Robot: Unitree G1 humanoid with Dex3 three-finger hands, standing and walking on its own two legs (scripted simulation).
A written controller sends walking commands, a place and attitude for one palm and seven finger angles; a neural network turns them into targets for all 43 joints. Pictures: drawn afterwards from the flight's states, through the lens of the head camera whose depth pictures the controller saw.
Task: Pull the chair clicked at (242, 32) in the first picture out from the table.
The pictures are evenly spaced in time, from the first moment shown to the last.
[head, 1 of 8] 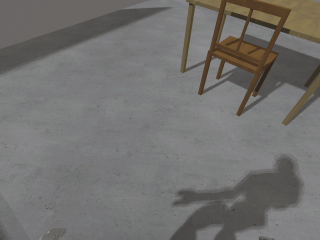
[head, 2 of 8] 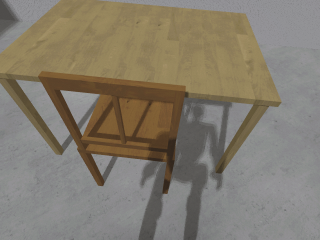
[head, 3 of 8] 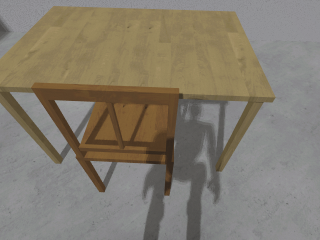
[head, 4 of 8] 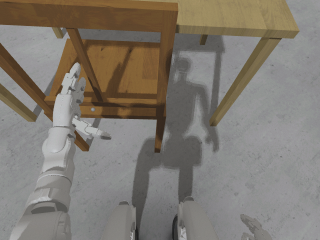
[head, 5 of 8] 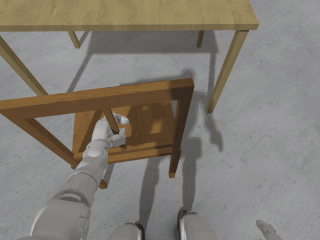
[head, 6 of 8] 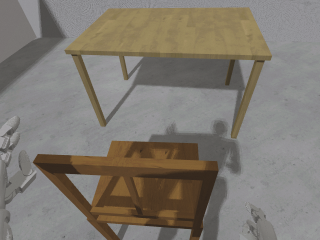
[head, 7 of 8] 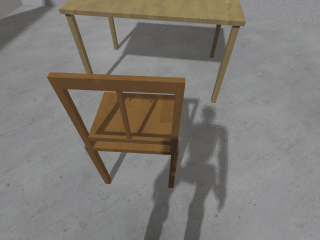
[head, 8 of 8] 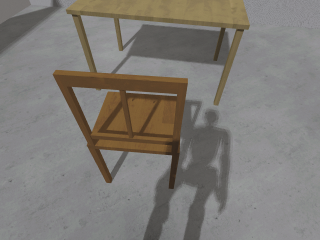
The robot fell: no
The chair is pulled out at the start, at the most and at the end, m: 0.00 0.66 0.66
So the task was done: yes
